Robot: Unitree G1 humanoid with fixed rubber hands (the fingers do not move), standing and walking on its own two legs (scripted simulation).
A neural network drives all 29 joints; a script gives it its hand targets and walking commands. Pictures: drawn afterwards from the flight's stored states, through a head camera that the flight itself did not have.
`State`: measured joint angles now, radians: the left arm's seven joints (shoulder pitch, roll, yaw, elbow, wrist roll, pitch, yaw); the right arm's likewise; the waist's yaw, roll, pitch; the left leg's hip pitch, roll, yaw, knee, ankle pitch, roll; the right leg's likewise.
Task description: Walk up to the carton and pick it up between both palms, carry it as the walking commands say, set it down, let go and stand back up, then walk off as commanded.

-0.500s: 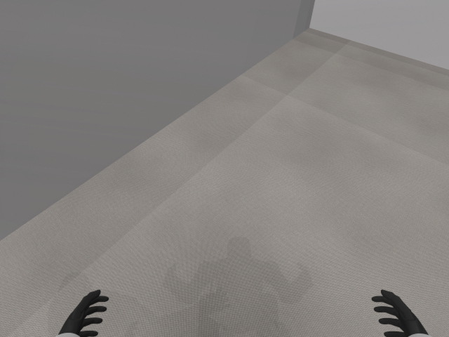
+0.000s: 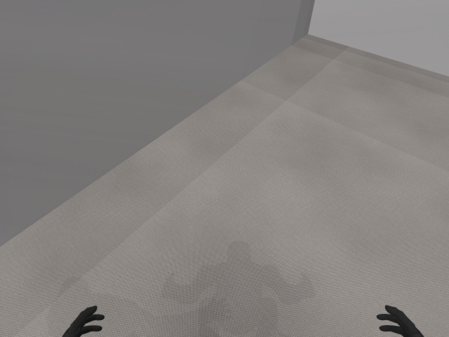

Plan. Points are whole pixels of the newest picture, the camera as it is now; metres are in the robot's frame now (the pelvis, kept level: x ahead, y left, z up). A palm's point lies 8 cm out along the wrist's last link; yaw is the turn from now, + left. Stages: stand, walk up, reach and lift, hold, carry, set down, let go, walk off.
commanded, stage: stand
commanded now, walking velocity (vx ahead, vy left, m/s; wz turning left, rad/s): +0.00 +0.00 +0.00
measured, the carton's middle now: out of the picture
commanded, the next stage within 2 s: walk up in 0.76 s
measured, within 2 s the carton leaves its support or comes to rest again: neither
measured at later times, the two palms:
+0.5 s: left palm out of the picture +0.10 +0.31 -0.10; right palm out of the picture +0.10 -0.31 -0.10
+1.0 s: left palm out of the picture +0.11 +0.32 -0.10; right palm out of the picture +0.11 -0.32 -0.10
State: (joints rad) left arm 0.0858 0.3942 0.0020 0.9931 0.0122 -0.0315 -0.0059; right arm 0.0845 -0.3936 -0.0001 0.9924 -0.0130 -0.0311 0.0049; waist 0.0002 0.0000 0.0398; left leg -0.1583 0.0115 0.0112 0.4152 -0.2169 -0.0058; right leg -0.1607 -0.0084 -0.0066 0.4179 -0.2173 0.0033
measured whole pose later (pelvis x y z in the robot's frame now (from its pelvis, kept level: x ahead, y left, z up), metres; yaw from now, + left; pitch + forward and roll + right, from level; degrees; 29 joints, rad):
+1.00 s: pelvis +0.00 +0.00 +0.00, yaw +1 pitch -1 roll +0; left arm 0.08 0.42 0.02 1.01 0.02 0.00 -0.02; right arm 0.09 -0.41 -0.01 1.01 -0.01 -0.01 0.02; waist -0.01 -0.01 0.03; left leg -0.18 0.00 0.00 0.40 -0.20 0.00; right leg -0.20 -0.02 -0.01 0.44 -0.22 0.00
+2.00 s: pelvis -0.08 -0.01 -0.01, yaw +11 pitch +2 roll -1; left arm 0.16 0.44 0.04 0.79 0.04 -0.02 -0.01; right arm 0.16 -0.47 -0.05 0.68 -0.03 0.02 0.05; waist -0.03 0.02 -0.01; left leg -0.41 -0.05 -0.12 0.66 -0.30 0.02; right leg -0.29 0.05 -0.03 0.51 -0.25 -0.05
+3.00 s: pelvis -0.21 +0.04 +0.00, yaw +47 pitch +2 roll +0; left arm 0.13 0.51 0.10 0.82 0.03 -0.06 0.00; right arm 0.14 -0.49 -0.05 0.79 -0.04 0.06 0.15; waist -0.01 0.07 0.01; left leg -0.48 0.09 -0.08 0.83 -0.23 -0.06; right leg -0.29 -0.14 -0.27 0.44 -0.17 -0.02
